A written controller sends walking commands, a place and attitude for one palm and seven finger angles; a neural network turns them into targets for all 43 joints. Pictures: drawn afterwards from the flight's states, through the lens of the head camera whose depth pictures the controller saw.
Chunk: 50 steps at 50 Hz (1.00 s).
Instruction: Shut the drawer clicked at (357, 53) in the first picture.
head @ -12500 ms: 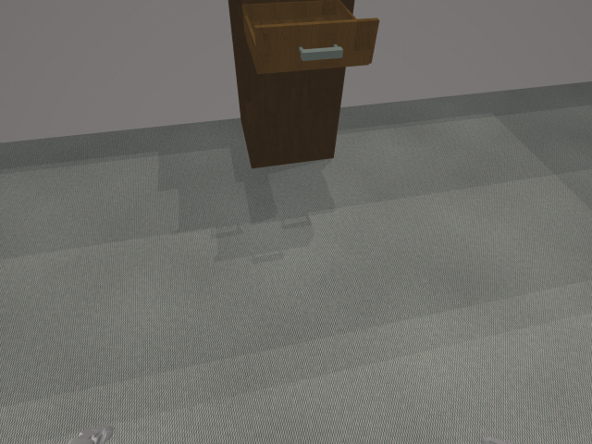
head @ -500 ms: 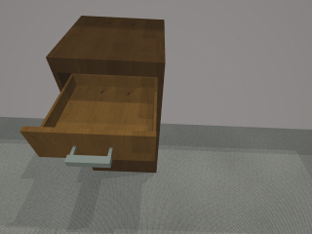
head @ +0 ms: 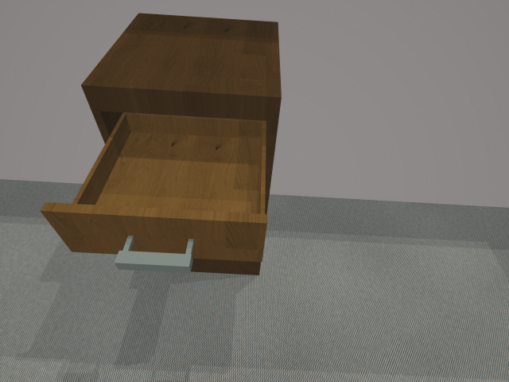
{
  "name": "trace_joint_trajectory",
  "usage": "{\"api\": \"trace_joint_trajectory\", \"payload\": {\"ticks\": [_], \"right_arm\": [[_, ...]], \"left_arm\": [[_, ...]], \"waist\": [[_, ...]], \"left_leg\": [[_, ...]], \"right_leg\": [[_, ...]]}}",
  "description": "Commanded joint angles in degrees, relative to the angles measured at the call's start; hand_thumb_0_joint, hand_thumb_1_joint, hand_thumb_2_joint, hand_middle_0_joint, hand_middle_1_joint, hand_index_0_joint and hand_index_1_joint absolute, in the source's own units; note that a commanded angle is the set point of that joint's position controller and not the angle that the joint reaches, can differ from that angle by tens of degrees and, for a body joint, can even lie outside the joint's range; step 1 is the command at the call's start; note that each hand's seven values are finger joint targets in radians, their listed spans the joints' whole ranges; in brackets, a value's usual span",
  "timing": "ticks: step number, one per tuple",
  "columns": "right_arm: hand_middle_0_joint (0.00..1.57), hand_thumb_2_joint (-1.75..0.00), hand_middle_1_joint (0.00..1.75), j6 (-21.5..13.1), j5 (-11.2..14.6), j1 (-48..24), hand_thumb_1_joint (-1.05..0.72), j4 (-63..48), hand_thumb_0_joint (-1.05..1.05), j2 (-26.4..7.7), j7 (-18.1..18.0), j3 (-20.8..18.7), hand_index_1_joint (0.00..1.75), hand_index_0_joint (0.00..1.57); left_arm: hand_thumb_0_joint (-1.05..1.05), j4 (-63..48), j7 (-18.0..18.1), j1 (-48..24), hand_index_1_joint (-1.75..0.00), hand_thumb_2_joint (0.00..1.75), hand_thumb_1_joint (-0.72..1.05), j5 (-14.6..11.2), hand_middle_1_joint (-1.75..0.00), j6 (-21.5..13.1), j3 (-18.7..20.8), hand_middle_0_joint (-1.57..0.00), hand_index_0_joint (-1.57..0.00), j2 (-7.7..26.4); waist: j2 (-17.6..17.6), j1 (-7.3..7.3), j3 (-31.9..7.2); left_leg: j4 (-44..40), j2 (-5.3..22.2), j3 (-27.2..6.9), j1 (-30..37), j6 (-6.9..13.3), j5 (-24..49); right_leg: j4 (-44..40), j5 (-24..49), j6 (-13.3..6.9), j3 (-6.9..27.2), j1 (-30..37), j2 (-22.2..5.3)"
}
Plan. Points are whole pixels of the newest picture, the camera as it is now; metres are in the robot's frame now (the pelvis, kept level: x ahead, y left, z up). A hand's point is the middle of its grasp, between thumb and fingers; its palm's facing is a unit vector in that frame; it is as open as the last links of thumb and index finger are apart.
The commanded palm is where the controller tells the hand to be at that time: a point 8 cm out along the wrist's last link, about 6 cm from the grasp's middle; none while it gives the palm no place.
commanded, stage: look again from close up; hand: left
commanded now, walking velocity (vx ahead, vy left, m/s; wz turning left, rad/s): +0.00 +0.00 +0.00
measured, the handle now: (157, 251) +0.34 +0.20 -0.04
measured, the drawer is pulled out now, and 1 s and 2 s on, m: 0.30 0.30 0.30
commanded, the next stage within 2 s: raise the hand and make a fist in 0.34 s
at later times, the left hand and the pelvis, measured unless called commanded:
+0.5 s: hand out of the picture +0.02 +0.18 -0.17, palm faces +0.08 -0.98 -0.19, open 7.3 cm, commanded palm +0.11 +0.21 -0.07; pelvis +0.01 +0.01 +0.00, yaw +0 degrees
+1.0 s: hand out of the picture +0.13 +0.17 -0.03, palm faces +0.20 -0.98 -0.07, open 5.2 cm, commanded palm +0.12 +0.21 -0.02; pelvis -0.01 -0.03 -0.09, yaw +3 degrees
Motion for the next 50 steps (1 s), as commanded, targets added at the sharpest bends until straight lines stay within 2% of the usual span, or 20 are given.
{"api": "trace_joint_trajectory", "payload": {"ticks": [1, 21, 22, 23, 24, 25, 26, 29, 30, 31, 32, 33, 34, 35, 36, 37, 41, 44, 47, 50], "right_arm": [[0.20, -0.90, 0.30, -0.96, 0.01, 3.11, -0.90, -1.06, 0.00, -6.11, -0.46, -1.02, 0.30, 0.20], [0.20, -0.90, 0.30, -1.08, 0.00, 2.70, -0.90, -0.99, 0.00, -6.24, -0.76, -1.14, 0.30, 0.20], [0.20, -0.90, 0.30, -1.55, 0.40, -1.56, -0.90, -5.77, 0.00, -9.08, -0.42, -1.04, 0.30, 0.20], [0.20, -0.90, 0.30, -9.64, 2.04, 0.81, -0.90, -27.60, 0.00, -18.20, -2.22, -3.31, 0.30, 0.20], [0.20, -0.90, 0.30, -15.83, 2.17, -4.78, -0.90, -23.74, 0.00, -13.22, -3.23, -0.78, 0.30, 0.20], [0.20, -0.90, 0.30, -18.07, 3.09, -4.12, -0.90, -23.97, 0.00, -10.67, -2.50, -2.00, 0.30, 0.20], [0.20, -0.90, 0.30, -19.26, 3.46, -2.46, -0.90, -22.32, 0.00, -11.60, -2.24, -1.94, 0.30, 0.20], [0.20, -0.90, 0.30, -21.59, 1.39, -4.49, -0.90, -29.20, 0.00, -15.31, -1.80, -3.54, 0.30, 0.20], [0.20, -0.90, 0.30, -21.74, 0.81, -4.99, -0.90, -31.20, 0.00, -15.22, -0.98, -4.17, 0.30, 0.20], [0.20, -0.90, 0.30, -21.30, 0.55, -5.72, -0.90, -32.41, 0.00, -14.92, -0.35, -4.98, 0.30, 0.20], [0.20, -0.90, 0.30, -20.92, 0.71, -7.98, -0.90, -34.65, 0.00, -14.50, 0.24, -5.21, 0.30, 0.20], [0.20, -0.90, 0.30, -20.45, 0.70, -9.25, -0.90, -36.40, 0.00, -14.29, 0.93, -5.84, 0.30, 0.20], [0.20, -0.90, 0.30, -19.65, 0.50, -10.55, -0.90, -38.08, 0.00, -14.36, 1.83, -6.59, 0.30, 0.20], [0.20, -0.90, 0.30, -18.56, 0.47, -11.40, -0.90, -38.92, 0.00, -14.72, 3.02, -7.20, 0.30, 0.20], [0.20, -0.90, 0.30, -17.40, 0.34, -13.00, -0.90, -41.83, 0.00, -14.61, 3.55, -7.39, 0.30, 0.20], [0.20, -0.90, 0.30, -16.10, 0.62, -14.73, -0.90, -44.22, 0.00, -14.43, 3.56, -7.36, 0.30, 0.20], [0.20, -0.90, 0.30, -11.19, 1.46, -14.54, -0.90, -50.11, 0.00, -12.89, 1.61, -6.33, 0.30, 0.20], [0.20, -0.90, 0.30, -10.85, 1.27, -9.83, -0.90, -49.37, 0.00, -11.43, 0.22, -6.07, 0.30, 0.20], [0.20, -0.90, 0.30, -12.83, 1.07, -8.63, -0.90, -47.56, 0.00, -12.05, -0.45, -5.02, 0.30, 0.20], [0.20, -0.90, 0.30, -15.04, 1.72, -8.68, -0.90, -45.57, 0.00, -13.49, -1.10, -4.08, 0.30, 0.20]], "left_arm": [[0.00, -1.27, 0.30, 4.24, -0.30, 0.90, 0.90, -0.23, -0.30, -0.80, 0.80, -0.20, -0.20, 4.15], [0.00, -1.58, 0.40, 3.69, -0.30, 0.90, 0.90, -0.15, -0.30, -0.34, 1.14, -0.20, -0.20, 3.97], [0.00, -0.32, 2.15, 2.84, -0.30, 0.90, 0.90, 0.77, -0.30, -1.20, 0.95, -0.20, -0.20, 7.63], [0.00, -92.91, 2.21, -36.92, -0.32, 0.90, 0.90, -10.68, -0.32, -12.42, 5.44, -0.22, -0.22, 16.34], [0.00, -79.13, 5.03, -15.50, -0.34, 0.90, 0.90, -6.28, -0.34, -8.64, 3.49, -0.24, -0.24, 12.58], [0.00, -70.00, 7.02, 2.17, -0.37, 0.90, 0.90, -7.12, -0.37, -0.68, -2.91, -0.26, -0.26, 2.15], [0.00, -69.58, 6.48, 3.18, -0.39, 0.90, 0.90, -8.85, -0.39, 0.39, -8.46, -0.28, -0.28, -5.20], [0.00, -73.08, 4.30, 3.23, -0.45, 0.90, 0.90, -8.84, -0.45, -7.03, -5.67, -0.34, -0.34, -0.99], [0.00, -71.28, 2.90, 7.24, -0.47, 0.90, 0.90, -8.91, -0.47, -10.00, -4.19, -0.36, -0.36, -1.23], [0.00, -65.97, 1.07, 13.09, -0.50, 0.90, 0.90, -9.33, -0.50, -13.52, -1.86, -0.38, -0.38, -0.70], [0.00, -62.93, -2.12, 16.74, -0.52, 0.90, 0.90, -10.59, -0.52, -17.65, -4.11, -0.40, -0.40, -5.06], [0.00, -63.14, -5.45, 19.67, -0.54, 0.90, 0.90, -11.86, -0.54, -22.30, -2.40, -0.42, -0.42, -4.56], [0.00, -63.48, -8.72, 23.12, -0.56, 0.90, 0.90, -12.58, -0.56, -26.88, 1.74, -0.44, -0.44, -1.43], [0.00, -62.82, -11.42, 24.28, -0.58, 0.90, 0.90, -12.10, -0.58, -31.16, 6.21, -0.46, -0.46, 2.94], [0.00, -63.71, -12.67, 25.52, -0.60, 0.90, 0.90, -11.33, -0.60, -32.86, 8.65, -0.48, -0.48, 5.32], [0.00, -65.94, -12.90, 25.25, -0.62, 0.90, 0.90, -10.45, -0.62, -32.17, 10.26, -0.50, -0.50, 7.55], [0.00, -82.44, -10.60, 17.55, -0.71, 0.90, 0.90, -11.91, -0.71, -27.24, 10.36, -0.58, -0.58, 8.45], [0.00, -90.54, -8.38, 13.94, -0.78, 0.90, 0.90, -13.22, -0.78, -30.39, 10.96, -0.64, -0.64, 8.62], [0.00, -93.40, -11.11, 7.58, -0.84, 0.90, 0.90, -13.85, -0.84, -34.74, 6.29, -0.70, -0.70, 7.46], [0.00, -87.52, -16.95, 4.89, -0.91, 0.90, 0.90, -14.74, -0.91, -34.03, 4.47, -0.76, -0.76, 8.35]], "waist": [[1.46, 0.30, 2.77], [2.75, 0.39, 3.73], [3.71, 1.01, 6.28], [15.69, -6.94, -23.57], [19.14, -1.36, -23.46], [14.38, -1.93, -12.10], [8.93, -2.40, -4.74], [-3.87, -4.12, -2.26], [-3.87, -3.01, -5.30], [-13.35, -1.66, -4.92], [-19.28, -0.70, -3.13], [-19.77, 0.64, -4.51], [-16.19, 2.27, -6.47], [-6.90, 3.17, -6.70], [0.58, 4.10, -7.83], [2.89, 4.98, -8.95], [4.62, 4.45, -16.14], [6.19, 1.63, -19.28], [5.65, -2.85, -17.77], [3.57, -5.23, -14.40]], "left_leg": [[-7.53, 8.13, -8.25, -3.47, -1.39, 2.99], [-9.49, 8.60, -8.52, -1.35, -1.53, 6.56], [-0.43, 9.61, -7.24, -5.53, -3.25, 22.18], [-4.33, 5.54, -8.82, 15.01, -7.10, 19.81], [-7.38, 9.13, -9.82, 14.16, -8.61, 19.98], [-10.32, 8.60, -11.89, 3.80, -10.26, 12.44], [-7.88, 6.84, -10.55, -0.37, -8.06, 5.82], [3.51, 4.23, -10.45, -11.00, -4.80, -3.79], [7.01, 3.37, -9.60, -12.12, -4.91, -1.54], [9.59, 3.70, -9.52, -16.91, -5.25, -6.30], [12.51, 3.61, -8.54, -21.95, -4.82, -9.01], [15.52, 2.97, -6.87, -25.94, -4.79, -9.58], [17.99, 2.41, -5.54, -28.45, -5.28, -8.92], [20.11, 1.86, -4.53, -28.57, -6.10, -7.43], [21.13, 1.25, -3.81, -29.08, -5.99, -7.20], [21.73, 0.95, -3.09, -30.61, -5.51, -7.57], [23.64, 1.28, -3.82, -31.96, -4.14, -8.65], [27.73, 2.07, -4.57, -30.41, -2.89, -4.11], [31.45, 2.79, -6.03, -31.37, -2.10, -4.93], [33.44, 2.81, -6.55, -34.38, -1.59, -9.56]], "right_leg": [[-3.34, 2.76, -2.76, 4.02, 1.28, -3.68], [-3.37, 3.68, -2.03, 3.36, 1.96, -3.72], [-2.36, 9.39, -1.90, 3.82, -1.31, -4.52], [3.85, 7.01, -1.81, -1.39, -0.20, 2.16], [11.54, -6.52, -3.29, -0.45, -5.50, 2.22], [14.87, -12.35, -2.44, -1.61, -11.35, 2.19], [13.81, -9.04, -2.39, -1.22, -13.15, 1.98], [7.21, -8.13, -2.61, -3.08, -15.50, 2.56], [8.33, -8.06, -3.11, -2.99, -16.38, 2.51], [10.51, -13.84, -2.82, -3.24, -19.78, 2.81], [13.19, -17.41, -2.71, -3.66, -23.42, 3.13], [15.47, -19.02, -2.84, -3.10, -24.62, 3.09], [17.98, -18.57, -3.35, -2.57, -24.94, 3.08], [20.50, -16.34, -4.39, -1.89, -25.62, 2.80], [23.23, -14.86, -4.92, -2.03, -25.83, 2.79], [25.24, -13.45, -5.15, -1.68, -25.59, 2.92], [27.91, -11.54, -4.94, 0.68, -25.21, 3.56], [27.02, -7.64, -4.23, 2.49, -26.21, 3.80], [26.47, -8.74, -3.44, 3.80, -30.59, 3.84], [23.46, -15.22, -2.84, 6.00, -32.18, 3.22]]}}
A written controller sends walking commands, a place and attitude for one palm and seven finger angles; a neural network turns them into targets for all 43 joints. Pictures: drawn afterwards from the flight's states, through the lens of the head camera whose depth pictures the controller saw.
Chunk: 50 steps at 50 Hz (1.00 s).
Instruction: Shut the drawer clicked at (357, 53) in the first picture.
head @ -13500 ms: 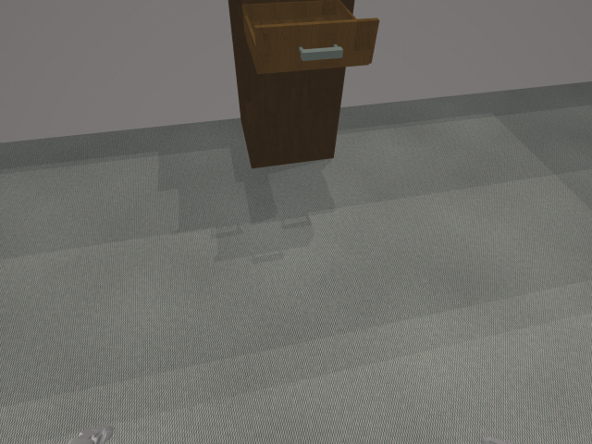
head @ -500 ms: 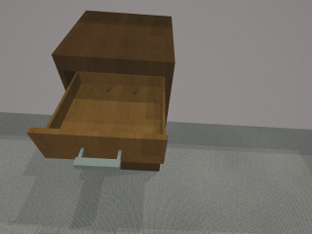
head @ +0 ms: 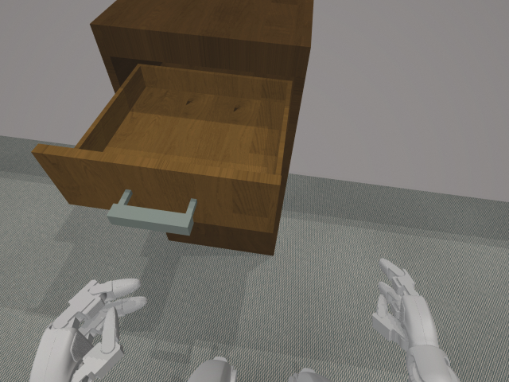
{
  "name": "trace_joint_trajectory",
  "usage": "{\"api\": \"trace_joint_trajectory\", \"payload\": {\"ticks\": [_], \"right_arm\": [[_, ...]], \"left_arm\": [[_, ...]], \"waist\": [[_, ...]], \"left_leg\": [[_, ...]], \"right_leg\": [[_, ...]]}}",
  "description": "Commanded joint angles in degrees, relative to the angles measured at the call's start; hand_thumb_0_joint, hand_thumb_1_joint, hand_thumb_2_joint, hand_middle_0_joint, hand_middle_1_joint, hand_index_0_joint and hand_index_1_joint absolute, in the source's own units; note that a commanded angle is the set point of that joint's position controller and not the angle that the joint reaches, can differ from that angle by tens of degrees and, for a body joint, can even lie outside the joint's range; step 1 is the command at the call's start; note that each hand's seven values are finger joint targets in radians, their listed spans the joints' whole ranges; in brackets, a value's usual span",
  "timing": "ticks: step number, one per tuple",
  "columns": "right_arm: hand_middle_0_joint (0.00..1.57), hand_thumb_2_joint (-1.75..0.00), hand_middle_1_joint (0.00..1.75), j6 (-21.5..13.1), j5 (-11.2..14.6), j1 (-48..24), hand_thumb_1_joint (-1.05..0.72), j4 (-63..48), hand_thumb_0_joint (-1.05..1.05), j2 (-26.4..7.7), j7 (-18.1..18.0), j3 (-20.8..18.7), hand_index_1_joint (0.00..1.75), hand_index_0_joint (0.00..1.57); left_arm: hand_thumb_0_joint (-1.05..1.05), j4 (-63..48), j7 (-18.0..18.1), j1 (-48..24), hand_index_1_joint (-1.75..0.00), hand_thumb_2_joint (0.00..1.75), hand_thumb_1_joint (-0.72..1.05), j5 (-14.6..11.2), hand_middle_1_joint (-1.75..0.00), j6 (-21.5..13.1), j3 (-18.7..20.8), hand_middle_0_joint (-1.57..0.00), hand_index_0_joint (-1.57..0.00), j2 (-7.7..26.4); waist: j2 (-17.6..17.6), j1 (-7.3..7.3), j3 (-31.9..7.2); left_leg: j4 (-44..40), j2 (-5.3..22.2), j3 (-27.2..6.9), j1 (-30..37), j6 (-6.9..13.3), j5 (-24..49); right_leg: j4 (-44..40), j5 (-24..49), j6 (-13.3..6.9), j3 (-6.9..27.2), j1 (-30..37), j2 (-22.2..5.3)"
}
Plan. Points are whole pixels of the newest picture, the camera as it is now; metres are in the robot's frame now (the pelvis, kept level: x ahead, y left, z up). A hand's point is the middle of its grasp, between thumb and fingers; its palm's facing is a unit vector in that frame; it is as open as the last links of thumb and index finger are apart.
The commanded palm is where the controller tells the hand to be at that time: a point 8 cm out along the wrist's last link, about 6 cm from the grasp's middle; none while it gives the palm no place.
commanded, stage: raise the hand and make a fist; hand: left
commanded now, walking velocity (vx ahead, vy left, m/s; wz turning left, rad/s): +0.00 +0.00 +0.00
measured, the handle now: (155, 209) +0.36 +0.21 +0.05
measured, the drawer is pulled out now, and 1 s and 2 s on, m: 0.30 0.30 0.30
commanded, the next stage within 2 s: bring the fist close to the handle in 1.34 s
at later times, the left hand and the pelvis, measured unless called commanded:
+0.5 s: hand (112, 322) +0.17 +0.19 +0.09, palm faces +0.00 -1.00 -0.05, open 3.2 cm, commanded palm +0.14 +0.25 +0.11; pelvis +0.02 +0.01 +0.03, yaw +0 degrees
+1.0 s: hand (101, 299) +0.18 +0.19 +0.14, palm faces +0.00 -1.00 -0.05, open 3.3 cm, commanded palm +0.14 +0.25 +0.15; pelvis +0.02 +0.04 +0.04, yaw +0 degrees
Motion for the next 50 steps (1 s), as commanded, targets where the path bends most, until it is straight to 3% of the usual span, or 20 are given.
{"api": "trace_joint_trajectory", "payload": {"ticks": [1, 4, 5, 6, 7, 10, 13, 16, 19, 20, 22, 23, 25, 28, 30, 36, 40, 45, 48, 50], "right_arm": [[0.20, -0.90, 0.30, -4.55, 1.08, 2.34, -0.90, -4.29, 0.00, -7.43, -1.26, -1.60, 0.30, 0.20], [0.20, -0.90, 0.30, -4.17, 2.27, 1.35, -0.90, -5.13, 0.00, -7.07, -2.17, -1.64, 0.30, 0.20], [0.20, -0.90, 0.30, -3.66, 2.41, 0.05, -0.90, -4.58, 0.00, -6.66, -2.41, -1.69, 0.30, 0.20], [0.20, -0.90, 0.30, -3.30, 2.33, 0.47, -0.90, -5.13, 0.00, -5.85, -2.49, -1.39, 0.30, 0.20], [0.20, -0.90, 0.30, -2.99, 2.33, -0.20, -0.90, -4.89, 0.00, -5.29, -2.64, -1.55, 0.30, 0.20], [0.20, -0.90, 0.30, -2.81, 1.97, -1.57, -0.90, -3.59, 0.00, -4.18, -2.75, -1.66, 0.30, 0.20], [0.20, -0.90, 0.30, -3.79, 1.93, -0.49, -0.90, -2.80, 0.00, -4.20, -2.12, -2.21, 0.30, 0.20], [0.20, -0.90, 0.30, -4.85, 2.05, 0.02, -0.90, -2.48, 0.00, -5.07, -1.83, -2.49, 0.30, 0.20], [0.20, -0.90, 0.30, -6.40, 2.25, 0.46, -0.90, -2.78, 0.00, -5.74, -1.69, -2.79, 0.30, 0.20], [0.20, -0.90, 0.30, -6.53, 2.16, -0.08, -0.90, -2.59, 0.00, -6.09, -1.80, -2.69, 0.30, 0.20], [0.20, -0.90, 0.30, -6.98, 2.17, 0.91, -0.90, -3.21, 0.00, -6.53, -1.84, -2.72, 0.30, 0.20], [0.20, -0.90, 0.30, -7.36, 2.15, 0.97, -0.90, -3.34, 0.00, -6.61, -1.78, -2.63, 0.30, 0.20], [0.20, -0.90, 0.30, -7.15, 1.94, 1.03, -0.90, -3.23, 0.00, -6.86, -1.72, -2.56, 0.30, 0.20], [0.20, -0.90, 0.30, -6.81, 2.12, 1.11, -0.90, -4.38, 0.00, -6.39, -1.43, -2.14, 0.30, 0.20], [0.20, -0.90, 0.30, -6.16, 2.10, 0.72, -0.90, -4.53, 0.00, -6.49, -1.32, -1.95, 0.30, 0.20], [0.20, -0.90, 0.30, -4.97, 2.17, 0.68, -0.90, -6.06, 0.00, -5.86, -0.74, -0.92, 0.30, 0.20], [0.20, -0.90, 0.30, -5.22, 2.01, 0.49, -0.90, -6.51, 0.00, -6.14, -0.44, -0.28, 0.30, 0.20], [0.20, -0.90, 0.30, -5.70, 2.02, 0.77, -0.90, -6.74, 0.00, -6.01, -0.04, -0.22, 0.30, 0.20], [0.20, -0.90, 0.30, -5.86, 2.14, 1.27, -0.90, -6.88, 0.00, -6.19, -0.01, 0.09, 0.30, 0.20], [0.20, -0.90, 0.30, -5.87, 2.21, 0.82, -0.90, -6.49, 0.00, -6.38, -0.17, -0.22, 0.30, 0.20]], "left_arm": [[0.00, -13.02, -7.94, -11.36, -0.93, 0.90, 0.90, -1.97, -0.93, -4.70, -1.04, -0.78, -0.78, 5.50], [0.00, -10.34, -10.67, -6.41, -0.99, 0.90, 0.90, -3.88, -0.99, 2.77, 5.36, -0.84, -0.84, 9.71], [0.00, -8.65, -10.22, -4.57, -1.01, 0.90, 0.90, -4.13, -1.01, 5.15, 8.04, -0.86, -0.86, 10.96], [0.00, -10.70, -9.93, -3.50, -1.04, 0.90, 0.90, -5.16, -1.04, 6.75, 8.53, -0.88, -0.88, 9.74], [0.00, -11.27, -9.19, -2.56, -1.06, 0.90, 0.90, -5.98, -1.06, 7.80, 11.01, -0.90, -0.90, 10.50], [0.00, -11.05, -6.85, 1.08, -1.12, 0.90, 0.90, -6.67, -1.12, 7.23, 12.88, -0.96, -0.96, 9.37], [0.00, -12.10, -7.31, 3.25, -1.19, 0.90, 0.90, -6.53, -1.19, 4.00, 10.96, -1.02, -1.02, 7.67], [0.00, -11.87, -8.78, 3.45, -1.25, 0.90, 0.90, -6.56, -1.25, 1.35, 9.44, -1.08, -1.08, 7.22], [0.00, -13.64, -10.00, 4.31, -1.32, 0.90, 0.90, -7.21, -1.32, -0.04, 8.51, -1.14, -1.14, 7.08], [0.00, -13.58, -9.74, 3.31, -1.34, 0.90, 0.90, -7.08, -1.34, -0.05, 7.94, -1.16, -1.16, 7.09], [0.00, -16.26, -9.20, 1.98, -1.38, 0.90, 0.90, -6.86, -1.38, -0.54, 6.83, -1.20, -1.20, 6.92], [0.00, -18.07, -8.70, 1.13, -1.40, 0.90, 0.90, -6.55, -1.40, -0.74, 5.99, -1.22, -1.22, 6.79], [0.00, -18.75, -6.90, 0.99, -1.45, 0.90, 0.90, -5.39, -1.45, -0.10, 6.81, -1.26, -1.26, 8.18], [0.00, -20.06, -5.32, 1.50, -1.51, 0.90, 0.90, -4.51, -1.51, 1.88, 4.88, -1.32, -1.32, 6.41], [0.00, -20.02, -4.15, 2.29, -1.56, 0.90, 0.90, -3.37, -1.56, 3.94, 5.66, -1.36, -1.36, 7.43], [0.00, -23.49, -3.52, 4.00, -1.60, 0.90, 0.90, -2.32, -1.60, 9.23, 2.88, -1.40, -1.40, 5.42], [0.00, -27.36, -2.83, 2.40, -1.60, 0.90, 0.90, -1.63, -1.60, 10.52, 1.62, -1.40, -1.40, 5.62], [0.00, -29.32, -2.06, 4.39, -1.60, 0.90, 0.90, -1.15, -1.60, 11.81, 1.21, -1.40, -1.40, 5.37], [0.00, -30.35, -2.03, 3.09, -1.60, 0.90, 0.90, -0.90, -1.60, 12.34, -0.91, -1.40, -1.40, 3.82], [0.00, -28.94, -1.76, 4.02, -1.60, 0.90, 0.90, -0.70, -1.60, 12.73, 0.84, -1.40, -1.40, 4.99]], "waist": [[1.19, -7.30, -5.15], [-1.13, -4.21, -9.06], [0.32, -3.02, -8.93], [-0.52, -2.33, -10.73], [-1.37, -1.48, -11.93], [-3.01, -0.38, -10.28], [-1.60, -1.24, -8.21], [-3.08, -2.55, -6.50], [0.06, -2.45, -6.47], [-0.87, -2.96, -4.55], [0.22, -3.00, -5.23], [2.53, -3.01, -5.56], [1.63, -2.96, -5.49], [3.29, -2.51, -4.96], [3.64, -2.04, -4.89], [3.02, -1.81, -3.24], [4.59, -1.92, -2.05], [2.51, -1.68, -2.23], [3.47, -2.13, -1.07], [2.67, -1.58, -1.16]], "left_leg": [[-7.62, 0.36, -2.26, 1.57, 0.58, 7.20], [-8.88, -0.16, -1.30, 0.82, 0.57, 9.30], [-9.43, -0.20, -1.25, 1.64, 0.36, 10.46], [-10.31, -0.32, -1.29, 2.26, 0.27, 12.28], [-10.86, -0.28, -1.42, 2.55, 0.02, 13.48], [-12.93, 0.04, -2.17, 3.60, -0.38, 17.03], [-14.37, -0.05, -1.92, 5.18, -0.49, 18.31], [-14.55, -0.23, -1.88, 5.73, -0.27, 17.31], [-15.67, -0.35, -1.75, 7.88, -0.14, 16.79], [-15.80, -0.16, -1.96, 8.10, 0.03, 16.16], [-16.96, -0.11, -1.95, 9.65, 0.20, 15.25], [-17.30, -0.03, -2.05, 10.96, 0.28, 15.31], [-18.06, 0.37, -2.54, 11.90, 0.36, 14.99], [-19.90, 0.54, -2.79, 13.30, 0.07, 14.59], [-20.76, 0.77, -3.12, 14.34, -0.04, 15.63], [-22.85, 1.35, -3.62, 16.83, -0.89, 19.86], [-23.69, 1.76, -4.50, 18.50, -1.49, 20.52], [-24.56, 2.13, -5.31, 19.33, -2.15, 21.23], [-25.46, 2.33, -6.11, 19.66, -2.63, 19.66], [-25.46, 2.05, -5.58, 19.08, -2.46, 19.30]], "right_leg": [[-15.59, 0.03, 2.89, 11.70, 4.73, -0.52], [-19.02, 0.82, 4.02, 14.53, 13.54, -2.25], [-19.59, 2.36, 4.16, 14.76, 15.13, -2.58], [-19.50, 6.37, 4.73, 14.73, 18.20, -3.24], [-19.46, 9.88, 5.22, 14.89, 20.57, -3.75], [-18.23, 19.69, 5.57, 13.10, 22.87, -3.77], [-17.96, 23.23, 5.86, 12.15, 21.62, -3.61], [-19.34, 20.60, 6.39, 12.82, 20.00, -3.72], [-19.52, 15.22, 4.80, 10.88, 17.89, -2.82], [-20.01, 12.98, 4.51, 10.46, 16.30, -2.46], [-19.76, 8.76, 3.53, 8.88, 15.25, -1.60], [-19.42, 8.30, 3.14, 8.29, 14.60, -1.34], [-18.93, 7.72, 2.87, 6.79, 13.79, -0.75], [-18.54, 8.11, 2.66, 5.09, 13.92, -0.48], [-18.49, 9.41, 2.51, 4.39, 14.63, -0.32], [-18.77, 13.39, 2.53, 2.74, 16.21, 0.05], [-18.81, 12.62, 2.47, 2.24, 15.63, 0.18], [-18.94, 12.36, 2.58, 1.77, 15.81, 0.40], [-18.96, 10.59, 2.65, 1.54, 15.14, 0.23], [-19.41, 10.81, 2.53, 1.82, 16.05, 0.29]]}}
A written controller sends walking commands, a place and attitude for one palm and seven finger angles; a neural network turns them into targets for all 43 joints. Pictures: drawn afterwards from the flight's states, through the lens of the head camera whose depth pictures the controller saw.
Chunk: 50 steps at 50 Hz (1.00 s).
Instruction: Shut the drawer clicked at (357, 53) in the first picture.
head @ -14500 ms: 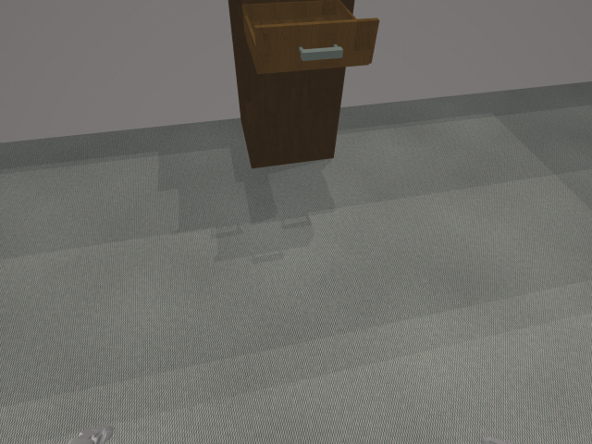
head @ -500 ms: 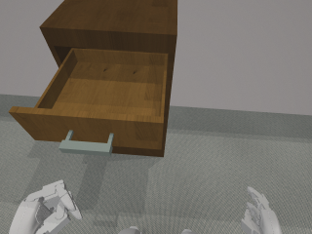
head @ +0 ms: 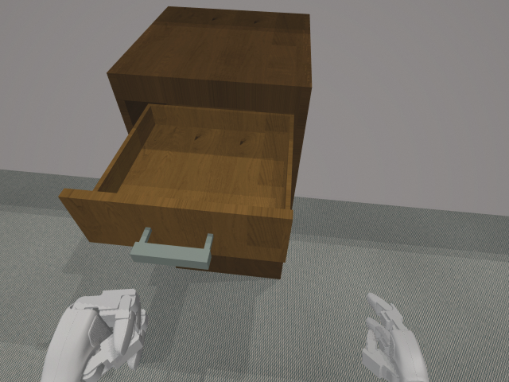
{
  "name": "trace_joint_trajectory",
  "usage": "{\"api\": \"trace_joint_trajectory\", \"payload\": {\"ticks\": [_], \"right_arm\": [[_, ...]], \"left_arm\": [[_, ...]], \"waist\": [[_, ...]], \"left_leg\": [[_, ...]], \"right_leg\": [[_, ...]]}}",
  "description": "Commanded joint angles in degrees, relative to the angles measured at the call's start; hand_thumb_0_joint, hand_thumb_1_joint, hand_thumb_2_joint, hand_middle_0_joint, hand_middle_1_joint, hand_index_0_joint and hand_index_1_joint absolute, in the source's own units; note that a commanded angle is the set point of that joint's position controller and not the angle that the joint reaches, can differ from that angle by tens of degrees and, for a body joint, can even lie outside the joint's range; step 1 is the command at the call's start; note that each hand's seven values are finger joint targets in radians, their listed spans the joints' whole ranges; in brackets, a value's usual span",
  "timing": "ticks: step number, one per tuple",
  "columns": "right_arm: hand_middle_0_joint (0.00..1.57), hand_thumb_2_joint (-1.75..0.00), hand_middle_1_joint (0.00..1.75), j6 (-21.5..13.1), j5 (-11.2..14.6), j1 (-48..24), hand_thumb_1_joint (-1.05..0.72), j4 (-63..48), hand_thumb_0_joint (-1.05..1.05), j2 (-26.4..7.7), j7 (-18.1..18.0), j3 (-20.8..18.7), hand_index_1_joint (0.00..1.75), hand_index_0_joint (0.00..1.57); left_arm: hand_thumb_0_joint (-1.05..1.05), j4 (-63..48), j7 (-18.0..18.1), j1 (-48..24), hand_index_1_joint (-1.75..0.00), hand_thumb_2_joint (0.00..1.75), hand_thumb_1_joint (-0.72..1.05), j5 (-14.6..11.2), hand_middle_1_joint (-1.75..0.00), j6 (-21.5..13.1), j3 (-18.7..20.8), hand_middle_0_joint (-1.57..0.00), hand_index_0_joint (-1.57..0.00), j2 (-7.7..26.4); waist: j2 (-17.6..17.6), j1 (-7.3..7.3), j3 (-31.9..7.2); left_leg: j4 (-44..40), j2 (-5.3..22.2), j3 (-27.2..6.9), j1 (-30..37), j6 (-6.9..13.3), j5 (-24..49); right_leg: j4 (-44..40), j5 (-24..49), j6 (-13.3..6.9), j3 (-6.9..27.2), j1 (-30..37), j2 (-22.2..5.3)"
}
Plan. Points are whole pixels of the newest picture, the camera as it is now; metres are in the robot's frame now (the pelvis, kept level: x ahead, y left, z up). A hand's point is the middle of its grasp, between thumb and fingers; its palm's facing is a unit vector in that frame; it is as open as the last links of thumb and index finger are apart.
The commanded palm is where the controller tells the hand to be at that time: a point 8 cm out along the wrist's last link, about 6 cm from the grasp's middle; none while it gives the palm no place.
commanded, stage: raise the hand and make a fist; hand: left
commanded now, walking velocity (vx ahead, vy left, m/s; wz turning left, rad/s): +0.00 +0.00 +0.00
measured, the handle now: (175, 245) +0.34 +0.18 +0.01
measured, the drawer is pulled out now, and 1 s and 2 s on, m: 0.30 0.30 0.30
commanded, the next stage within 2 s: bring the fist close to the handle in 0.34 s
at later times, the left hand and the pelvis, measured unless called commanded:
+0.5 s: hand (145, 336) +0.16 +0.15 +0.10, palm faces +0.02 -1.00 -0.07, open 3.3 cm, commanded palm +0.12 +0.21 +0.10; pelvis +0.00 -0.02 +0.00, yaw +0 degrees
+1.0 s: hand (167, 319) +0.20 +0.14 +0.05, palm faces +0.00 -1.00 -0.07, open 3.3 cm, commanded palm +0.17 +0.20 +0.05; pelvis +0.00 -0.04 -0.01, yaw +0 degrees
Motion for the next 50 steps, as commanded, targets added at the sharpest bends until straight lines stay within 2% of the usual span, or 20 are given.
{"api": "trace_joint_trajectory", "payload": {"ticks": [1, 4, 10, 12, 14, 15, 18, 20, 21, 24, 26, 29, 30, 35, 38, 41, 45, 46, 47, 50], "right_arm": [[0.20, -0.90, 0.30, -3.61, 0.37, -5.21, -0.90, -9.78, 0.00, -7.58, -0.50, -3.68, 0.30, 0.20], [0.20, -0.90, 0.30, -3.61, 0.37, -5.09, -0.90, -9.52, 0.00, -7.71, -0.79, -3.85, 0.30, 0.20], [0.20, -0.90, 0.30, -4.55, 0.32, -5.13, -0.90, -9.24, 0.00, -7.71, -0.47, -3.96, 0.30, 0.20], [0.20, -0.90, 0.30, -4.68, 0.31, -4.92, -0.90, -9.22, 0.00, -7.61, -0.33, -3.92, 0.30, 0.20], [0.20, -0.90, 0.30, -4.37, 0.33, -4.81, -0.90, -8.82, 0.00, -7.85, -0.54, -4.10, 0.30, 0.20], [0.20, -0.90, 0.30, -4.25, 0.25, -5.07, -0.90, -8.76, 0.00, -7.92, -0.65, -4.09, 0.30, 0.20], [0.20, -0.90, 0.30, -4.32, 0.39, -5.06, -0.90, -8.94, 0.00, -7.52, -0.66, -4.19, 0.30, 0.20], [0.20, -0.90, 0.30, -4.15, 0.38, -5.23, -0.90, -8.45, 0.00, -7.60, -0.86, -4.21, 0.30, 0.20], [0.20, -0.90, 0.30, -4.24, 0.45, -5.21, -0.90, -8.57, 0.00, -7.73, -0.96, -4.13, 0.30, 0.20], [0.20, -0.90, 0.30, -4.30, 0.34, -5.00, -0.90, -7.75, 0.00, -7.90, -1.29, -4.08, 0.30, 0.20], [0.20, -0.90, 0.30, -4.23, 0.24, -5.04, -0.90, -7.37, 0.00, -8.18, -1.48, -3.99, 0.30, 0.20], [0.20, -0.90, 0.30, -4.33, 0.10, -4.67, -0.90, -7.11, 0.00, -8.32, -1.64, -4.10, 0.30, 0.20], [0.20, -0.90, 0.30, -4.27, -0.01, -4.72, -0.90, -6.83, 0.00, -8.59, -1.64, -4.00, 0.30, 0.20], [0.20, -0.90, 0.30, -4.26, -0.19, -4.61, -0.90, -6.08, 0.00, -8.46, -1.79, -4.25, 0.30, 0.20], [0.20, -0.90, 0.30, -4.02, -0.24, -4.20, -0.90, -6.03, 0.00, -8.35, -1.61, -4.35, 0.30, 0.20], [0.20, -0.90, 0.30, -3.40, -0.50, -4.28, -0.90, -6.00, 0.00, -8.37, -1.52, -4.43, 0.30, 0.20], [0.20, -0.90, 0.30, -2.40, -0.73, -4.54, -0.90, -5.49, 0.00, -8.48, -1.66, -4.77, 0.30, 0.20], [0.20, -0.90, 0.30, -2.13, -0.77, -4.11, -0.90, -5.51, 0.00, -8.51, -1.67, -4.80, 0.30, 0.20], [0.20, -0.90, 0.30, -2.13, -0.74, -4.30, -0.90, -5.82, 0.00, -8.48, -1.65, -4.72, 0.30, 0.20], [0.20, -0.90, 0.30, -2.04, -0.85, -4.23, -0.90, -5.19, 0.00, -8.68, -1.73, -4.91, 0.30, 0.20]], "left_arm": [[0.00, -11.90, 0.22, 1.24, -1.60, 0.90, 0.90, -0.66, -1.60, -2.89, 2.70, -1.40, -1.40, 3.66], [0.00, -11.56, 0.27, 0.10, -1.60, 0.90, 0.90, -0.98, -1.60, -3.13, 3.61, -1.40, -1.40, 4.34], [0.00, -12.72, 0.85, 0.98, -1.60, 0.90, 0.90, -1.17, -1.60, -4.30, 3.89, -1.40, -1.40, 4.50], [0.00, -12.21, 0.88, 0.97, -1.60, 0.90, 0.90, -1.27, -1.60, -4.27, 2.47, -1.40, -1.40, 3.18], [0.00, -10.94, 1.08, 0.84, -1.60, 0.90, 0.90, -1.15, -1.60, -4.06, 4.66, -1.40, -1.40, 5.05], [0.00, -10.37, 1.15, 0.63, -1.60, 0.90, 0.90, -0.89, -1.60, -3.92, 4.34, -1.40, -1.40, 4.81], [0.00, -11.02, 0.73, 2.48, -1.60, 0.90, 0.90, -1.59, -1.60, -3.94, 4.74, -1.40, -1.40, 4.42], [0.00, -10.18, 0.77, 0.96, -1.60, 0.90, 0.90, -1.64, -1.60, -3.99, 6.10, -1.40, -1.40, 5.80], [0.00, -10.52, 0.54, 0.04, -1.60, 0.90, 0.90, -1.76, -1.60, -4.30, 5.59, -1.40, -1.40, 5.51], [0.00, -7.20, -0.09, -1.58, -1.60, 0.90, 0.90, -2.50, -1.60, -4.94, 5.70, -1.40, -1.40, 4.82], [0.00, -5.18, -0.60, -3.62, -1.60, 0.90, 0.90, -2.55, -1.60, -5.47, 6.10, -1.40, -1.40, 5.29], [0.00, -3.28, -1.55, -4.92, -1.60, 0.90, 0.90, -2.91, -1.60, -6.68, 6.76, -1.40, -1.40, 5.73], [0.00, -2.96, -1.72, -6.87, -1.60, 0.90, 0.90, -2.56, -1.60, -7.00, 6.66, -1.40, -1.40, 6.28], [0.00, 0.38, -2.07, -9.43, -1.60, 0.90, 0.90, -3.08, -1.60, -8.62, 8.54, -1.40, -1.40, 7.33], [0.00, 2.09, -2.34, -9.42, -1.60, 0.90, 0.90, -3.34, -1.60, -9.07, 7.86, -1.40, -1.40, 6.27], [0.00, 4.00, -2.14, -9.93, -1.60, 0.90, 0.90, -3.01, -1.60, -9.24, 7.22, -1.40, -1.40, 5.59], [0.00, 6.67, -1.83, -11.22, -1.60, 0.90, 0.90, -2.87, -1.60, -10.36, 10.11, -1.40, -1.40, 7.93], [0.00, 7.35, -1.98, -11.54, -1.60, 0.90, 0.90, -2.99, -1.60, -10.84, 10.19, -1.40, -1.40, 7.59], [0.00, 6.71, -2.25, -12.46, -1.60, 0.90, 0.90, -3.19, -1.60, -11.40, 9.21, -1.40, -1.40, 6.89], [0.00, 8.18, -2.34, -14.03, -1.60, 0.90, 0.90, -3.47, -1.60, -12.92, 10.14, -1.40, -1.40, 7.64]], "waist": [[-0.31, -0.42, -3.12], [-1.00, -0.48, -2.81], [1.57, 0.00, -4.15], [0.24, -0.47, -3.06], [-0.11, -0.39, -2.71], [-0.69, -0.47, -2.31], [-0.14, -0.05, -3.93], [-1.35, -0.37, -3.38], [-0.56, -0.79, -2.93], [-2.48, -1.45, -1.41], [-1.87, -1.81, -0.69], [-2.36, -1.77, -2.76], [-0.82, -2.12, -2.58], [-1.86, -2.04, -4.87], [-0.67, -2.04, -6.30], [-2.15, -2.20, -6.17], [-3.41, -1.97, -6.58], [-3.46, -1.90, -7.38], [-1.49, -2.05, -7.88], [-2.71, -2.33, -9.10]], "left_leg": [[-12.54, 3.68, -7.16, 4.55, -5.36, 15.49], [-12.44, 3.53, -6.90, 4.18, -5.23, 14.44], [-11.87, 3.39, -6.41, 4.82, -5.27, 17.29], [-11.93, 3.36, -6.36, 4.41, -5.18, 16.50], [-11.78, 3.18, -5.87, 3.49, -4.96, 15.45], [-11.97, 3.18, -6.01, 3.40, -4.83, 15.42], [-11.37, 2.78, -5.00, 3.80, -4.54, 16.70], [-11.22, 2.71, -4.95, 3.06, -4.20, 15.85], [-11.17, 2.68, -4.84, 3.15, -4.06, 14.59], [-10.65, 2.43, -4.80, 2.04, -3.69, 12.66], [-10.26, 2.11, -4.61, 0.84, -3.40, 11.20], [-9.11, 1.77, -4.29, 0.34, -3.16, 11.45], [-8.84, 1.78, -4.31, 0.36, -3.06, 11.45], [-7.35, 1.59, -3.91, -0.64, -2.93, 12.69], [-6.58, 1.40, -3.56, -0.96, -3.05, 14.08], [-5.96, 1.38, -3.39, -2.18, -2.96, 15.00], [-4.64, 1.41, -3.14, -4.60, -2.91, 14.58], [-4.41, 1.32, -2.93, -5.10, -2.95, 14.50], [-4.01, 1.32, -2.75, -5.00, -2.97, 14.36], [-2.88, 1.46, -3.01, -5.92, -2.93, 14.70]], "right_leg": [[-5.42, 6.21, -1.01, -0.59, 1.24, 1.11], [-5.87, 5.95, -1.04, -0.27, 1.34, 1.19], [-5.60, 7.56, -1.19, -0.07, 2.28, 1.15], [-5.85, 7.36, -1.07, -0.20, 1.86, 1.10], [-6.10, 7.20, -1.13, 0.04, 2.23, 1.14], [-6.29, 7.31, -1.12, 0.08, 2.28, 1.20], [-6.52, 9.22, -1.09, 0.44, 3.60, 1.00], [-6.97, 9.08, -1.05, 0.74, 3.73, 1.08], [-7.16, 8.08, -0.96, 0.84, 3.06, 1.02], [-7.77, 6.83, -0.83, 1.28, 2.11, 1.11], [-8.05, 5.55, -0.85, 1.84, 1.61, 0.98], [-7.93, 5.84, -0.75, 2.64, 1.94, 0.68], [-7.76, 5.86, -0.83, 2.77, 1.46, 0.71], [-7.28, 7.19, -0.76, 3.68, 2.10, 0.47], [-6.42, 9.43, -0.71, 3.88, 2.34, 0.27], [-5.74, 11.06, -0.57, 4.02, 2.32, 0.15], [-5.21, 10.95, -0.45, 5.06, 2.22, -0.08], [-4.83, 10.87, -0.40, 5.31, 2.44, -0.17], [-4.48, 10.77, -0.39, 5.42, 1.83, -0.25], [-3.39, 11.22, -0.38, 5.44, 1.20, -0.14]]}}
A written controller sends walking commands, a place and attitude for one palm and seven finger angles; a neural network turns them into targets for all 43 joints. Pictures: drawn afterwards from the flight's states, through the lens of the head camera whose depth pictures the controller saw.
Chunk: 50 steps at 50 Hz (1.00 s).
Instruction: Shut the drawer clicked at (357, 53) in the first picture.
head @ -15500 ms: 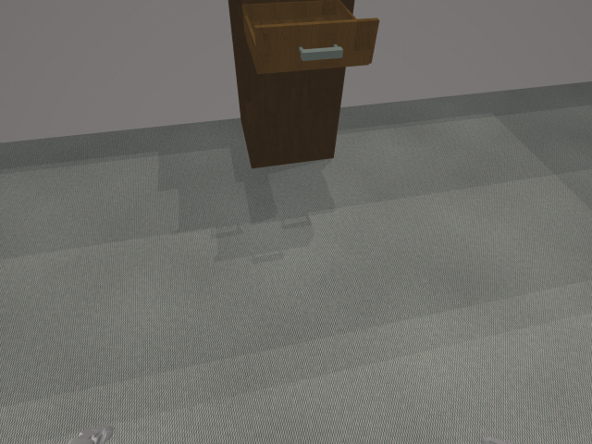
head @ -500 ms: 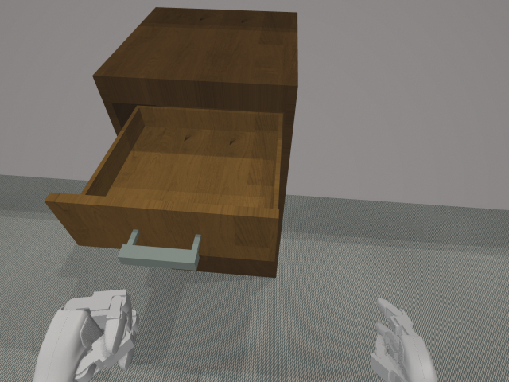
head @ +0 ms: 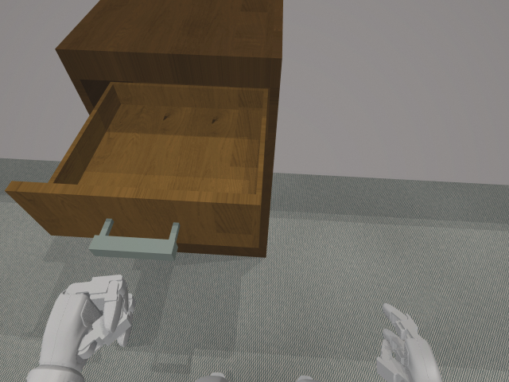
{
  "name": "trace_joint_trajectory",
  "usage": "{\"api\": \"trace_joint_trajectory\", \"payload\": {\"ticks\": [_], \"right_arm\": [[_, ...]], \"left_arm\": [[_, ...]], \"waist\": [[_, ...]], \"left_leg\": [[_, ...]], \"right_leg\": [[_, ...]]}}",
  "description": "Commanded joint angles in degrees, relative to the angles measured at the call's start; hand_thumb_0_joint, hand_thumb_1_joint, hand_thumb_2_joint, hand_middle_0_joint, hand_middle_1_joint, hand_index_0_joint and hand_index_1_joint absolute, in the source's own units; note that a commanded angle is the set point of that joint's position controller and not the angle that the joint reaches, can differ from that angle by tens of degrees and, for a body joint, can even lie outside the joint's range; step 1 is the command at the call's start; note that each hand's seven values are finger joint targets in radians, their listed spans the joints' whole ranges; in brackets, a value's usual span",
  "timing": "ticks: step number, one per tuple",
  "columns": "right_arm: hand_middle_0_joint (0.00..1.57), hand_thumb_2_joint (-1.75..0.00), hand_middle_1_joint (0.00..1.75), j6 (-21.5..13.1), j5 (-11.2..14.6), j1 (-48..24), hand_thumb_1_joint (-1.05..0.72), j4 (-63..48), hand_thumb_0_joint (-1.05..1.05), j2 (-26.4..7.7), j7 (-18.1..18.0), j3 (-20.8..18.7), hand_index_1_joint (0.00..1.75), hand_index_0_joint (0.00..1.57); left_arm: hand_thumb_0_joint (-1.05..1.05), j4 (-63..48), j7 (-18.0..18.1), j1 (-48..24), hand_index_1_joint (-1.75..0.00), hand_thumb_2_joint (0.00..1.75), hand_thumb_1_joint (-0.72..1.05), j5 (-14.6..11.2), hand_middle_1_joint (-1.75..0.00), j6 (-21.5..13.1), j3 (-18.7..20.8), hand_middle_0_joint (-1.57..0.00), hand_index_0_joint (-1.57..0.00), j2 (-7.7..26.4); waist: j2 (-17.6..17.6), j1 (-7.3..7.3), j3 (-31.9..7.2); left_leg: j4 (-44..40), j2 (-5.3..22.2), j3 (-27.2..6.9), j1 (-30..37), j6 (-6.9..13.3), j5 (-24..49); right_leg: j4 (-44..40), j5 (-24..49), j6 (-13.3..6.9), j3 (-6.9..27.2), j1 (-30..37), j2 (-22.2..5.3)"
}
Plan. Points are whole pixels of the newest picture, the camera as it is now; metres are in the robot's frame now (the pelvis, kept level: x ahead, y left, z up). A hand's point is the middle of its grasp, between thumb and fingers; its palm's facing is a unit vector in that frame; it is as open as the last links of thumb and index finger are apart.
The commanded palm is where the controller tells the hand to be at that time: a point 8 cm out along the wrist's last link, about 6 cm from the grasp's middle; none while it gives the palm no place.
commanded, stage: bring the fist close to the handle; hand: left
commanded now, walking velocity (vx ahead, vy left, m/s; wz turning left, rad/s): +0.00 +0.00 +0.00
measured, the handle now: (138, 236) +0.34 +0.21 +0.02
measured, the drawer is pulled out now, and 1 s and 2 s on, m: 0.30 0.30 0.21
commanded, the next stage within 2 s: push the drawer shut in 0.84 s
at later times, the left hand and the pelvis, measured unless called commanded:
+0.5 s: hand (146, 297) +0.24 +0.18 +0.01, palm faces -0.03 -1.00 -0.04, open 3.3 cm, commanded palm +0.22 +0.24 +0.02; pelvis -0.01 +0.01 -0.03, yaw -1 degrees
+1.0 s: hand (142, 303) +0.23 +0.18 +0.02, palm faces -0.03 -1.00 -0.04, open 3.3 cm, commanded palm +0.22 +0.24 +0.02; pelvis -0.01 +0.02 -0.03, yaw -1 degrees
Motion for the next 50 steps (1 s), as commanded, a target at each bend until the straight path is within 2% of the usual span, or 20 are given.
{"api": "trace_joint_trajectory", "payload": {"ticks": [1, 6, 10, 11, 15, 16, 17, 18, 20, 23, 24, 25, 26, 28, 30, 33, 40, 46, 47, 50], "right_arm": [[0.20, -0.90, 0.30, -2.93, -0.05, -3.68, -0.90, -8.71, 0.00, -6.83, -0.27, -2.74, 0.30, 0.20], [0.20, -0.90, 0.30, -2.53, -0.24, -3.31, -0.90, -8.36, 0.00, -7.55, -0.39, -2.65, 0.30, 0.20], [0.20, -0.90, 0.30, -1.72, -0.36, -2.99, -0.90, -8.12, 0.00, -7.74, -0.58, -2.73, 0.30, 0.20], [0.20, -0.90, 0.30, -1.54, -0.30, -3.07, -0.90, -8.55, 0.00, -7.51, -0.46, -2.69, 0.30, 0.20], [0.20, -0.90, 0.30, -1.01, -0.42, -2.89, -0.90, -8.57, 0.00, -7.68, -0.10, -2.62, 0.30, 0.20], [0.20, -0.90, 0.30, -0.82, -0.52, -2.59, -0.90, -8.54, 0.00, -7.70, 0.04, -2.55, 0.30, 0.20], [0.20, -0.90, 0.30, -0.60, -0.53, -2.52, -0.90, -8.45, 0.00, -7.85, 0.06, -2.83, 0.30, 0.20], [0.20, -0.90, 0.30, -0.49, -0.61, -2.72, -0.90, -8.74, 0.00, -7.97, 0.17, -2.70, 0.30, 0.20], [0.20, -0.90, 0.30, -0.03, -0.68, -2.71, -0.90, -8.51, 0.00, -8.25, 0.17, -2.69, 0.30, 0.20], [0.20, -0.90, 0.30, 0.29, -0.78, -2.74, -0.90, -9.42, 0.00, -8.09, 0.48, -2.80, 0.30, 0.20], [0.20, -0.90, 0.30, 0.45, -0.78, -2.52, -0.90, -9.60, 0.00, -7.92, 0.60, -2.88, 0.30, 0.20], [0.20, -0.90, 0.30, 0.88, -0.71, -2.40, -0.90, -9.66, 0.00, -8.02, 0.57, -3.01, 0.30, 0.20], [0.20, -0.90, 0.30, 1.02, -0.71, -2.42, -0.90, -10.07, 0.00, -7.90, 0.67, -2.84, 0.30, 0.20], [0.20, -0.90, 0.30, 1.46, -0.65, -2.07, -0.90, -10.20, 0.00, -7.57, 0.84, -3.01, 0.30, 0.20], [0.20, -0.90, 0.30, 2.11, -0.65, -2.38, -0.90, -10.19, 0.00, -7.80, 0.74, -2.95, 0.30, 0.20], [0.20, -0.90, 0.30, 2.60, -0.63, -2.76, -0.90, -10.56, 0.00, -8.02, 0.68, -2.80, 0.30, 0.20], [0.20, -0.90, 0.30, 2.80, -0.74, -2.53, -0.90, -11.31, 0.00, -8.23, 0.21, -2.52, 0.30, 0.20], [0.20, -0.90, 0.30, 3.58, -0.56, -2.10, -0.90, -11.69, 0.00, -7.99, 0.41, -2.53, 0.30, 0.20], [0.20, -0.90, 0.30, 3.65, -0.51, -2.21, -0.90, -12.03, 0.00, -7.83, 0.54, -2.55, 0.30, 0.20], [0.20, -0.90, 0.30, 3.89, -0.78, -2.15, -0.90, -11.59, 0.00, -8.30, 0.28, -2.20, 0.30, 0.20]], "left_arm": [[0.00, -9.79, -0.43, -1.76, -1.60, 0.90, 0.90, -1.45, -1.60, -6.01, 4.30, -1.40, -1.40, 5.83], [0.00, -6.23, -1.07, -7.26, -1.60, 0.90, 0.90, -1.19, -1.60, -6.78, 3.19, -1.40, -1.40, 5.94], [0.00, -4.44, -0.71, -10.48, -1.60, 0.90, 0.90, -1.35, -1.60, -6.98, 5.93, -1.40, -1.40, 8.32], [0.00, -4.13, -0.70, -9.65, -1.60, 0.90, 0.90, -1.33, -1.60, -6.99, 5.29, -1.40, -1.40, 7.33], [0.00, -3.27, -0.21, -11.38, -1.60, 0.90, 0.90, -0.82, -1.60, -7.23, 3.36, -1.40, -1.40, 6.12], [0.00, -2.43, -0.13, -12.28, -1.60, 0.90, 0.90, -0.78, -1.60, -7.16, 2.48, -1.40, -1.40, 5.49], [0.00, -1.47, 0.05, -11.99, -1.60, 0.90, 0.90, -0.72, -1.60, -7.19, 3.52, -1.40, -1.40, 6.13], [0.00, -1.41, -0.01, -12.88, -1.60, 0.90, 0.90, -0.63, -1.60, -7.28, 2.45, -1.40, -1.40, 5.61], [0.00, 0.12, 0.38, -14.48, -1.60, 0.90, 0.90, -0.25, -1.60, -7.51, 3.74, -1.40, -1.40, 6.90], [0.00, -2.28, 0.60, -14.47, -1.60, 0.90, 0.90, -0.37, -1.60, -8.30, 2.75, -1.40, -1.40, 5.95], [0.00, -4.06, 0.84, -13.86, -1.60, 0.90, 0.90, -0.51, -1.60, -8.41, 3.18, -1.40, -1.40, 6.59], [0.00, -3.61, 1.41, -11.79, -1.60, 0.90, 0.90, -0.28, -1.60, -8.08, 4.59, -1.40, -1.40, 7.96], [0.00, -5.42, 1.54, -12.51, -1.60, 0.90, 0.90, -0.01, -1.60, -8.28, 2.53, -1.40, -1.40, 6.33], [0.00, -5.69, 2.06, -9.99, -1.60, 0.90, 0.90, 0.05, -1.60, -7.81, 1.46, -1.40, -1.40, 5.16], [0.00, -4.30, 2.69, -9.68, -1.60, 0.90, 0.90, 0.47, -1.60, -7.17, 1.02, -1.40, -1.40, 4.86], [0.00, -4.24, 3.05, -11.77, -1.60, 0.90, 0.90, 0.93, -1.60, -7.39, 0.34, -1.40, -1.40, 4.52], [0.00, -7.15, 3.67, -13.34, -1.60, 0.90, 0.90, 1.26, -1.60, -8.23, -0.16, -1.40, -1.40, 5.47], [0.00, -5.74, 3.75, -9.93, -1.60, 0.90, 0.90, 1.40, -1.60, -6.82, 0.20, -1.40, -1.40, 5.19], [0.00, -6.44, 3.67, -9.72, -1.60, 0.90, 0.90, 1.32, -1.60, -6.69, -1.18, -1.40, -1.40, 3.88], [0.00, -6.27, 4.44, -15.79, -1.60, 0.90, 0.90, 1.89, -1.60, -6.73, -1.07, -1.40, -1.40, 5.19]], "waist": [[-0.53, 0.12, -9.90], [-0.97, -0.81, -10.00], [-1.60, -0.30, -12.68], [0.07, 0.09, -13.22], [1.26, -0.34, -14.15], [0.16, -0.78, -14.09], [-0.85, -0.41, -14.21], [-0.57, -0.76, -14.41], [-0.95, -0.53, -13.68], [0.60, 0.07, -17.45], [1.74, 0.54, -18.97], [0.96, 0.84, -18.77], [1.72, 0.47, -19.55], [1.23, 0.32, -18.74], [-0.71, -0.50, -16.25], [-1.04, -1.12, -14.05], [2.05, -0.79, -16.13], [0.37, -0.41, -15.74], [0.55, -0.63, -15.54], [0.85, -1.89, -13.25]], "left_leg": [[-5.63, -0.03, -2.12, 0.97, -0.30, 15.46], [-3.72, 0.17, -2.42, -1.74, -0.20, 13.27], [-2.37, 0.26, -2.37, -3.41, -0.16, 13.72], [-2.35, 0.25, -2.16, -3.12, -0.20, 14.38], [-1.93, 0.48, -2.58, -2.53, -0.35, 16.36], [-1.53, 0.52, -2.67, -2.93, -0.34, 16.06], [-1.40, 0.61, -2.78, -3.57, -0.50, 15.95], [-0.76, 0.46, -2.56, -4.18, -0.35, 14.97], [-0.53, 0.56, -2.92, -5.56, -0.42, 14.25], [0.02, 0.58, -2.79, -4.10, -0.52, 16.50], [-0.24, 0.58, -2.73, -3.16, -0.67, 17.87], [-0.58, 0.80, -3.00, -2.89, -0.74, 19.06], [-0.65, 0.86, -3.16, -1.80, -0.83, 20.57], [-0.81, 1.07, -3.29, -1.15, -0.99, 21.40], [-0.57, 1.07, -3.44, -3.19, -0.76, 18.68], [-0.74, 1.01, -3.74, -4.54, -0.87, 13.60], [-0.90, 1.10, -4.48, -2.88, -1.06, 14.05], [-1.17, 1.06, -4.27, -3.16, -1.24, 15.37], [-1.29, 1.11, -4.32, -2.63, -1.34, 15.47], [-0.84, 1.16, -4.83, -4.13, -1.22, 12.70]], "right_leg": [[-6.97, 12.98, 2.43, 6.09, 7.89, -1.31], [-5.25, 10.15, 2.48, 6.25, 4.64, -1.29], [-3.91, 10.48, 2.41, 6.85, 5.28, -1.25], [-3.45, 11.47, 2.34, 6.80, 5.28, -1.26], [-1.48, 13.50, 2.11, 5.38, 3.37, -0.98], [-1.08, 13.57, 2.27, 5.25, 2.61, -0.94], [-0.66, 13.28, 2.23, 5.14, 2.49, -0.87], [-0.56, 12.66, 2.35, 5.49, 1.88, -1.01], [0.22, 11.37, 2.04, 5.25, 0.78, -0.83], [1.62, 13.50, 2.00, 5.08, 1.10, -0.97], [1.69, 14.69, 1.89, 5.02, 2.33, -1.03], [1.84, 15.13, 1.74, 4.61, 2.44, -0.70], [2.25, 16.04, 1.80, 4.41, 2.09, -0.81], [2.00, 16.16, 1.91, 3.94, 1.54, -0.71], [1.85, 14.11, 2.02, 3.80, -0.04, -0.44], [1.60, 9.55, 2.00, 3.67, -2.42, -0.48], [2.01, 8.18, 1.56, 3.59, -3.10, -0.41], [1.89, 9.78, 1.63, 3.34, -1.88, -0.35], [1.81, 9.80, 1.71, 3.10, -2.22, -0.33], [1.94, 7.20, 1.67, 3.20, -4.76, -0.28]]}}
